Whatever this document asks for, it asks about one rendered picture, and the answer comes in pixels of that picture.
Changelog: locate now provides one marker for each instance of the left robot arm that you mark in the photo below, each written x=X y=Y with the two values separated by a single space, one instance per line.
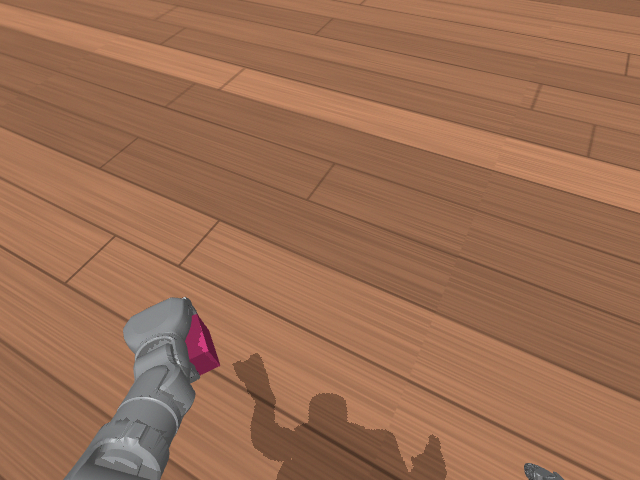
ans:
x=134 y=445

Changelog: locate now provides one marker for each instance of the right robot hand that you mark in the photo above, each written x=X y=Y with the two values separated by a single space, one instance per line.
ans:
x=535 y=472

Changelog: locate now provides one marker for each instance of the left robot hand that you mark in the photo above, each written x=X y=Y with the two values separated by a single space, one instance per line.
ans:
x=173 y=315

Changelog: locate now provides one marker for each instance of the small box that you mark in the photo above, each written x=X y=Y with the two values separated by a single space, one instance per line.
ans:
x=200 y=347

